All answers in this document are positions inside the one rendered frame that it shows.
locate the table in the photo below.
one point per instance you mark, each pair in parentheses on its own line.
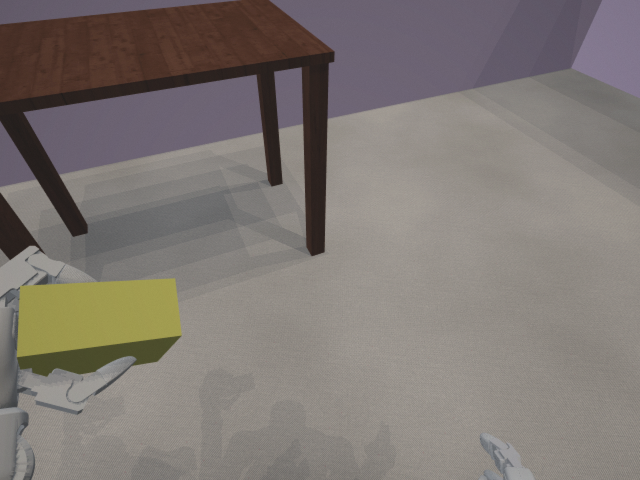
(57,62)

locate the sponge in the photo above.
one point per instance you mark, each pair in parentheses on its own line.
(81,327)

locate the left robot hand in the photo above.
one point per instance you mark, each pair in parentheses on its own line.
(60,390)

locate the right robot hand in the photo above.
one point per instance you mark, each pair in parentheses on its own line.
(507,460)

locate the robot left forearm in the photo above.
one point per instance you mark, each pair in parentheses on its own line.
(17,460)

